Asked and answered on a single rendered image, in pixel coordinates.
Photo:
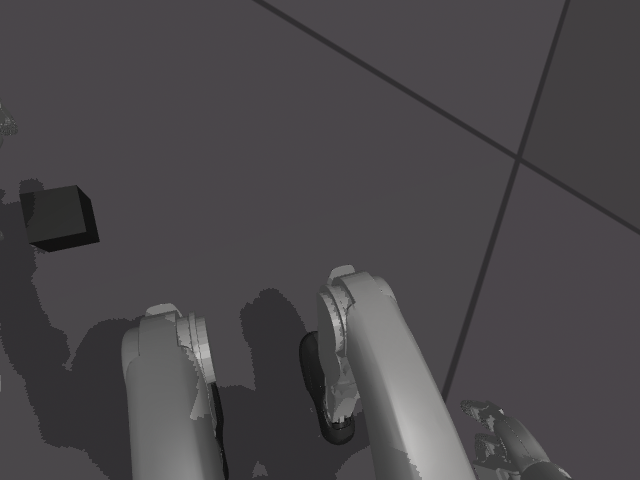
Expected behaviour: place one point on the left robot foot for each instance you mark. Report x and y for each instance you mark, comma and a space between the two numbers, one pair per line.
219, 430

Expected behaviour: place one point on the left robot hand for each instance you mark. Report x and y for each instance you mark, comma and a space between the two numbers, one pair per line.
8, 127

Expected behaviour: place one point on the right robot arm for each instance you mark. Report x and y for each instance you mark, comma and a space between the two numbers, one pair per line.
545, 471

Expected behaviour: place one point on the right robot foot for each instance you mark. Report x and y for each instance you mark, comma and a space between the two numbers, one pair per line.
335, 433

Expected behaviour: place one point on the right robot hand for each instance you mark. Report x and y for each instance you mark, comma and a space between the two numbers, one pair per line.
513, 447

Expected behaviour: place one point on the cube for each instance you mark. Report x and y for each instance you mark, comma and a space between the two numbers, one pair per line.
59, 218

